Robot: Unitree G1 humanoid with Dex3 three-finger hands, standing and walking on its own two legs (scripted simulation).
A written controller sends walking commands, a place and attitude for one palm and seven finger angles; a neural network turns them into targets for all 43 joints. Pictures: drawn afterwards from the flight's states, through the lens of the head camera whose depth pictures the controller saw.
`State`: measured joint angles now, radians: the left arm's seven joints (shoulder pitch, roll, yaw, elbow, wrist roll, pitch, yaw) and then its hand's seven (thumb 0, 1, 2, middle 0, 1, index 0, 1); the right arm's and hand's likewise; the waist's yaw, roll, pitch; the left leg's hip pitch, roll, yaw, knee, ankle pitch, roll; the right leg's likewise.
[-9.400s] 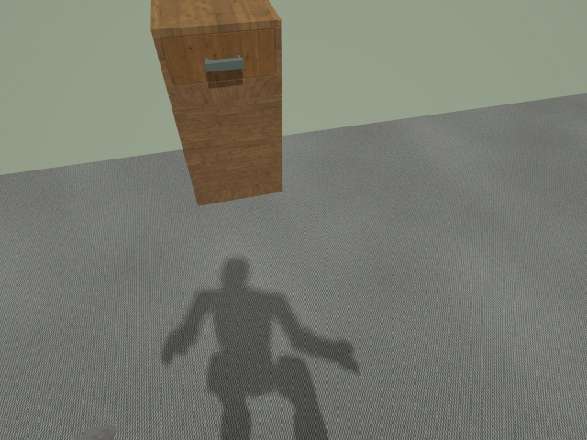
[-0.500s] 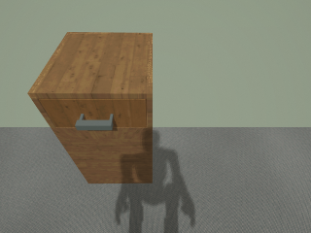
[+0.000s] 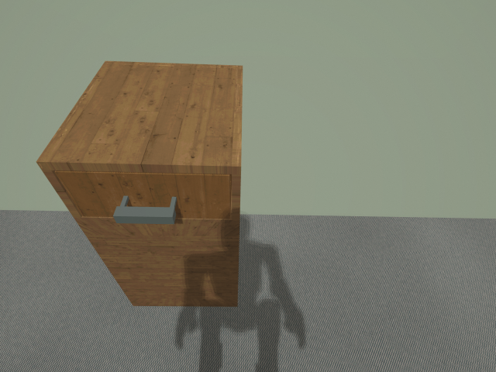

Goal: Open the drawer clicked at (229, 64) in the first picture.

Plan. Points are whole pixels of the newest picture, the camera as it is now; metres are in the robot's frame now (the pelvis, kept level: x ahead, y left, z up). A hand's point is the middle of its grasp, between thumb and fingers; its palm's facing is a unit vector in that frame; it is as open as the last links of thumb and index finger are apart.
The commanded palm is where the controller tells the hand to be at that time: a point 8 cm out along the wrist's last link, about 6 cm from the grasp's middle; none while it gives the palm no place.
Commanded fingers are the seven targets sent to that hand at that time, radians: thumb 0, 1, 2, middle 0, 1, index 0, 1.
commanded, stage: come to a stop and stand still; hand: left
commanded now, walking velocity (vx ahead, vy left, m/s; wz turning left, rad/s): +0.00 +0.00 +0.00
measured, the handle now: (147, 207) +0.46 +0.26 -0.07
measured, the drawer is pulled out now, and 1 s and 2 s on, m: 0.00 0.00 0.00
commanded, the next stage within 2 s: look again from close up in 0.02 s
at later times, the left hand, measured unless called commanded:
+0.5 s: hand out of the picture -0.04 +0.17 -0.17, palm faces +0.02 -0.98 -0.19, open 7.4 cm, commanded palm none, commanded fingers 0.00 0.90 0.90 -0.20 -0.30 -0.20 -0.30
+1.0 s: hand out of the picture -0.03 +0.17 -0.18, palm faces -0.01 -0.99 -0.16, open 7.4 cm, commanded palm none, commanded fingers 0.00 0.90 0.90 -0.20 -0.30 -0.20 -0.30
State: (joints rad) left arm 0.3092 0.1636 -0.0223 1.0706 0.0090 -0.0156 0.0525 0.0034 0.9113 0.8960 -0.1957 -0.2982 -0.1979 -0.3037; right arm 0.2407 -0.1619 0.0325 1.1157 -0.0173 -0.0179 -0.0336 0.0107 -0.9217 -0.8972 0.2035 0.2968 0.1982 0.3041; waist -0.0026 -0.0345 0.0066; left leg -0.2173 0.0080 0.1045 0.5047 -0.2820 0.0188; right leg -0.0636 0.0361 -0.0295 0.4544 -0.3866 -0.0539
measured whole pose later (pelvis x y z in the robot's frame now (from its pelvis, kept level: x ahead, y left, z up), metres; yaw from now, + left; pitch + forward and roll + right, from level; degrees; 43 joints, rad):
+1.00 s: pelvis -0.03 +0.01 +0.00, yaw +0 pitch -2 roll +0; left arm 0.34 0.14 -0.03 1.06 0.01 -0.02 0.05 0.00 0.91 0.90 -0.20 -0.30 -0.20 -0.30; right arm 0.28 -0.16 0.02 1.05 -0.02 -0.01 -0.03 0.01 -0.92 -0.90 0.20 0.30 0.20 0.30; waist -0.02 -0.02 0.02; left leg -0.26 0.01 0.07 0.56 -0.27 0.03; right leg -0.10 0.04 -0.03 0.50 -0.37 -0.04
